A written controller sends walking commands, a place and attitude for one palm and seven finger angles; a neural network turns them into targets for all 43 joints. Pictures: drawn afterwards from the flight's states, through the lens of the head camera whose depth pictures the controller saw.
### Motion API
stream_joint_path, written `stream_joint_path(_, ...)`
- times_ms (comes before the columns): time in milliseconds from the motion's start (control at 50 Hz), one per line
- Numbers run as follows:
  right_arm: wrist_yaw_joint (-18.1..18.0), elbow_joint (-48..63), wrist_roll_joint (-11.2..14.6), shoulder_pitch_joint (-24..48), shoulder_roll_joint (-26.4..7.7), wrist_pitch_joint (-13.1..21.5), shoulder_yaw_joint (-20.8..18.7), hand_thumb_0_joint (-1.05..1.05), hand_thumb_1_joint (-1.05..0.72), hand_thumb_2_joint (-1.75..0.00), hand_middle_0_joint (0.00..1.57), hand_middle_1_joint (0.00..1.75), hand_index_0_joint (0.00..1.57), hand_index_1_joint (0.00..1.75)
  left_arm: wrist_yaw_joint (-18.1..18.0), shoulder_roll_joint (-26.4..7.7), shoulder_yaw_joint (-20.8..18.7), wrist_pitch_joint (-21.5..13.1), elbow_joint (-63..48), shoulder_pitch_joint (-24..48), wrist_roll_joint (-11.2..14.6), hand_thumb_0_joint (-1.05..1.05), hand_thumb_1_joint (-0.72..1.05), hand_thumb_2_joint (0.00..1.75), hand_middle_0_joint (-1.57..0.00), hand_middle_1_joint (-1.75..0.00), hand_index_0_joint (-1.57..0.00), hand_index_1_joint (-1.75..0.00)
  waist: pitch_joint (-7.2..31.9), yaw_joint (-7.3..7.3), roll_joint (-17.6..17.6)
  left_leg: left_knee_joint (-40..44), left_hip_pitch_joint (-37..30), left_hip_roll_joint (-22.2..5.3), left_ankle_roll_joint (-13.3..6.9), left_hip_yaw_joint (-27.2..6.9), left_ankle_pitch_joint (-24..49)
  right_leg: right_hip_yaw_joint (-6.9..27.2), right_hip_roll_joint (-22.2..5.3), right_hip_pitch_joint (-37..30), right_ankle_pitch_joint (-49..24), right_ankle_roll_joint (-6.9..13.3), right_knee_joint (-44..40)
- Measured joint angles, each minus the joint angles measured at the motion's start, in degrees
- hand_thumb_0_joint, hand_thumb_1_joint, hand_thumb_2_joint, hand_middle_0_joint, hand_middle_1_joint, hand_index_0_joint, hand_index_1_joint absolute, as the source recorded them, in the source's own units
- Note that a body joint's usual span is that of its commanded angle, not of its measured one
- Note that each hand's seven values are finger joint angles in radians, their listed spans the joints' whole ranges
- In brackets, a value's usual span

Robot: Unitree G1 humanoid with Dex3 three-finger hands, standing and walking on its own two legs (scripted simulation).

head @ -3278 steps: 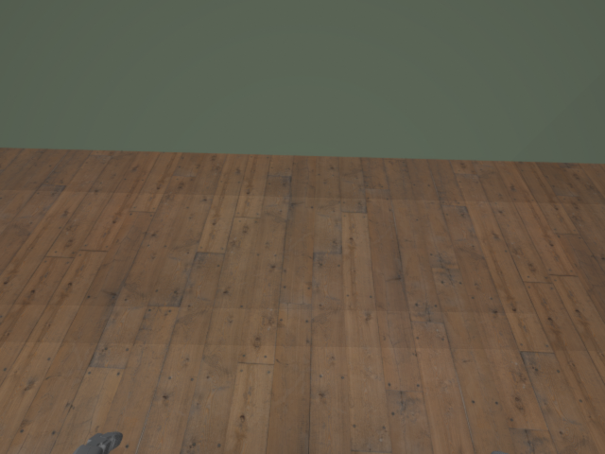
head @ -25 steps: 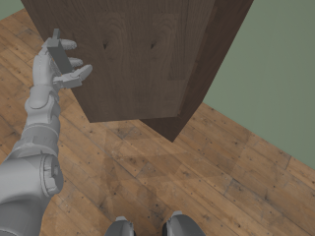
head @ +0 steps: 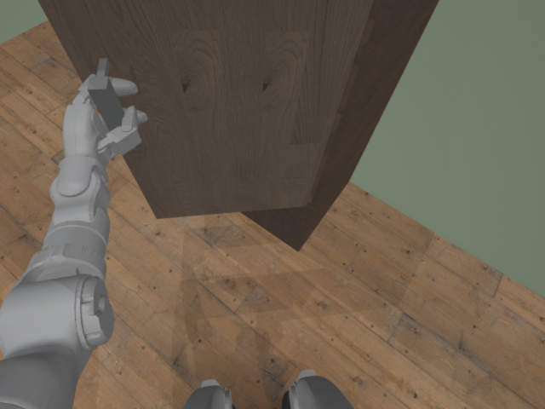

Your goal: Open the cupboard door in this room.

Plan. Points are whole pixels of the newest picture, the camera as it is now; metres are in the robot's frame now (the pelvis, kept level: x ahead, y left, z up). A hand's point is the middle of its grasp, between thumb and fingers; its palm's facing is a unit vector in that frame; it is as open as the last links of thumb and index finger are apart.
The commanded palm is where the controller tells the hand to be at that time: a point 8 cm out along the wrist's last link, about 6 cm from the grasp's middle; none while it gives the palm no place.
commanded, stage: pull the door open along its arc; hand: left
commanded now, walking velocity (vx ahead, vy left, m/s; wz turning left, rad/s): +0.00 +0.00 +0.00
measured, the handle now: (116, 106) +0.54 +0.20 +0.08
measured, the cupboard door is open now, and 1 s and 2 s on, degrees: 43 84 82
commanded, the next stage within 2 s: open thumb and fingers to let go in 0.96 s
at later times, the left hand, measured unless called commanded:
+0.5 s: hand (171, 227) +0.34 +0.11 +0.08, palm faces +0.20 -0.98 +0.08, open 6.2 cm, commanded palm +0.29 +0.19 +0.08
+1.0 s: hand (233, 273) +0.28 +0.03 +0.08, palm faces +0.39 -0.92 -0.03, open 6.1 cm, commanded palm +0.22 +0.07 +0.08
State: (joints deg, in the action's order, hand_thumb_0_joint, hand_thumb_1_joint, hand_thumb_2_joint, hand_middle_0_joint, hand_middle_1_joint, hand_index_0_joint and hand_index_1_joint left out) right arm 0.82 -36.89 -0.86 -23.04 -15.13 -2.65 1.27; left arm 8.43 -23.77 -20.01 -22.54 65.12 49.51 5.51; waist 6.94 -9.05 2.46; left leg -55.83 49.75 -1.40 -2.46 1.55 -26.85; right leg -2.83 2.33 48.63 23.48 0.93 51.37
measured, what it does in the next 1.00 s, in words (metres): shifts its weight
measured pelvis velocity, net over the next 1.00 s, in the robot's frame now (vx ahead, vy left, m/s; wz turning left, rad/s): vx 0.02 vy -0.06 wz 0.06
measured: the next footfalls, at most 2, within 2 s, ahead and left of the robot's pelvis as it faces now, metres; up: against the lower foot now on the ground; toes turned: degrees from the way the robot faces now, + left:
none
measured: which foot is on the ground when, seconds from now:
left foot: down 0.00-1.00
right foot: down 0.00-1.00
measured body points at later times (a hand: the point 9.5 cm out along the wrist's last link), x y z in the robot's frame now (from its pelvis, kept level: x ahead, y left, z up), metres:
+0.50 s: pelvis +0.01 -0.01 +0.02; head +0.05 -0.02 +0.47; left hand +0.33 +0.16 +0.08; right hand +0.15 -0.24 -0.08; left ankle -0.01 +0.09 -0.68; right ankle +0.00 -0.11 -0.68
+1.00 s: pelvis +0.02 -0.06 +0.02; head +0.03 -0.08 +0.47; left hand +0.26 +0.08 +0.09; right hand +0.18 -0.27 -0.08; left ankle -0.01 +0.09 -0.68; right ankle +0.00 -0.12 -0.68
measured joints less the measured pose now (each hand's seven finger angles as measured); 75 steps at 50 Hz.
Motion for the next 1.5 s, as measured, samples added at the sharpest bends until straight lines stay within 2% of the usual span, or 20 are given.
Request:
stream_joint_path(160,0.6,1.4,0.91,-0.62,0.29,-0.9,-0.65,0.01,-0.91,-0.9,0.21,0.3,0.2,0.3,-0.42,3.65,1.14,1.03,-9.9,-10.27,2.15,0.01,0.74,0.77,-0.36,-1.35,-0.37,-1.35,1.09,1.38,0.36,2.53,-3.77,-0.33,0.07,1.07,0.21,1.16,0.42,-3.14,-0.41,0.02,-2.08)
stream_joint_path(240,0.93,2.4,1.58,-0.39,0.73,-0.89,-0.88,0.01,-0.91,-0.9,0.21,0.3,0.2,0.3,-0.54,6.77,3.27,1.69,-18.3,-18.81,3.58,0.01,0.72,0.74,-0.36,-1.35,-0.37,-1.35,1.66,2.48,0.39,4.51,-6.97,-0.37,0.15,1.52,0.48,1.66,0.54,-6.02,-0.64,0.09,-3.7)
stream_joint_path(340,1.28,4.16,2.15,1.29,1.34,-0.19,-1.19,0.01,-0.91,-0.9,0.21,0.3,0.2,0.3,-1.37,11.32,7.76,2.81,-31.86,-31.75,4.88,0.01,0.7,0.72,-0.36,-1.35,-0.36,-1.35,1.98,4.12,0.19,6.92,-11.16,-0.23,0.33,1.97,0.97,2.18,0.48,-9.76,-0.87,0.2,-5.42)
stream_joint_path(420,1.67,5.14,1.63,4.29,2.0,0.83,-1.46,0.01,-0.91,-0.9,0.2,0.3,0.2,0.3,-9.84,18.13,12.14,4.1,-42.65,-40.91,4.56,0.02,0.67,0.69,-0.37,-1.35,-0.37,-1.35,1.67,5.64,0.06,7.99,-13.77,-0.04,0.59,2.05,1.22,2.28,0.33,-12.13,-0.83,0.33,-5.92)
stream_joint_path(500,1.76,5.87,0.27,8.13,3.03,1.04,-1.13,0.01,-0.91,-0.9,0.2,0.3,0.2,0.3,-18.54,22.96,17.06,5.01,-48.8,-46.19,0.65,0.02,0.65,0.69,-0.37,-1.34,-0.37,-1.33,1.22,6.81,-0.55,7.97,-15.16,0.4,0.95,1.6,1.4,1.81,-0.11,-13.32,-0.23,0.7,-4.95)
stream_joint_path(580,1.31,6.15,-0.98,11.53,4.09,0.8,-0.68,0.01,-0.91,-0.9,0.2,0.3,0.2,0.3,-26.5,25.48,21.12,6.45,-50.97,-47.97,-3.31,0.02,0.65,0.7,-0.37,-1.32,-0.38,-1.33,0.77,7.81,-0.8,7.49,-15.86,0.63,1.53,0.77,1.52,0.97,-0.38,-14.04,0.37,1.3,-3.85)
stream_joint_path(640,0.86,6.1,-1.59,13.23,4.75,0.42,-0.28,0.01,-0.91,-0.9,0.2,0.3,0.2,0.3,-31.58,26.86,23.07,7.95,-51.67,-48.35,-5.3,0.01,0.65,0.72,-0.37,-1.3,-0.37,-1.33,0.57,8.26,-0.69,7.26,-16.21,0.69,2.03,0.02,1.64,0.21,-0.46,-14.52,0.69,1.8,-3.36)
stream_joint_path(760,-0.04,5.33,-2.26,13.59,5.59,-0.48,0.14,0.01,-0.91,-0.9,0.21,0.3,0.2,0.3,-37.36,28.74,25.19,11.06,-53.64,-50.3,-7.08,0.02,0.67,0.74,-0.35,-1.28,-0.37,-1.33,0.61,8.52,-0.36,8.15,-17.66,0.59,3.08,-1.24,2.06,-1.01,-0.33,-16.13,0.96,2.78,-3.8)
stream_joint_path(900,-0.43,4.5,-2.5,10.95,4.99,-0.64,-0.55,0.01,-0.91,-0.9,0.21,0.3,0.2,0.3,-38.96,30.18,28.99,13.21,-59.84,-57.67,-8.51,0.02,0.68,0.74,-0.31,-1.3,-0.37,-1.34,0.58,8.16,-0.1,9.99,-20.02,0.42,4.05,-2.07,2.43,-1.78,-0.1,-18.45,1.18,3.65,-5.06)
stream_joint_path(1040,-0.52,3.92,-2.51,10.13,3.9,1.11,-1.41,0.01,-0.91,-0.9,0.2,0.3,0.2,0.3,-38.91,27.99,34.38,13.0,-64.9,-63.55,-9.34,0.02,0.67,0.73,-0.31,-1.31,-0.37,-1.34,-0.16,7.34,0.26,9.75,-20.53,0.3,4.53,-2.95,2.27,-2.63,0.04,-19.2,1.7,4.27,-4.8)
stream_joint_path(1120,-1.04,3.1,-2.73,11.23,3.48,2.46,-1.68,0.01,-0.91,-0.9,0.2,0.3,0.2,0.3,-40.22,27.99,34.79,12.46,-63.84,-61.78,-9.56,0.01,0.65,0.74,-0.33,-1.32,-0.37,-1.34,-0.53,7.47,0.62,8.41,-19.13,0.48,4.58,-3.56,2.13,-3.26,-0.15,-18.1,2.02,4.47,-3.61)
stream_joint_path(1220,-1.17,2.5,-2.77,12.64,3.81,3.31,-1.8,0.01,-0.91,-0.9,0.2,0.3,0.2,0.3,-41.08,28.76,33.57,12.76,-61.42,-58.35,-9.56,0.01,0.6,0.75,-0.36,-1.33,-0.37,-1.33,-0.36,8.32,0.78,7.46,-17.46,0.85,4.79,-3.65,2.34,-3.39,-0.59,-16.28,2.1,4.46,-2.18)
stream_joint_path(1340,-1.04,2.97,-2.48,12.79,4.7,3.79,-1.15,0.01,-0.91,-0.9,0.2,0.3,0.2,0.3,-40.82,28.88,33.24,12.96,-61.19,-58.05,-8.88,0.01,0.4,0.68,-0.36,-1.3,-0.37,-1.3,-0.06,8.9,0.8,7.57,-17.42,1.17,4.58,-3.65,2.84,-3.39,-0.93,-16.23,1.77,4.29,-2.1)
stream_joint_path(1500,-1.06,2.64,-2.54,13.29,4.7,4.3,-0.72,0.01,-0.91,-0.9,0.21,0.3,0.2,0.3,-41.22,29.1,33.67,12.11,-59.07,-55.08,-9.49,0.0,-0.06,0.49,-0.33,-1.25,-0.33,-1.24,-0.65,9.05,0.57,6.12,-16.17,1.43,4.06,-3.84,3.04,-3.62,-1.22,-15.45,1.23,3.83,-1.46)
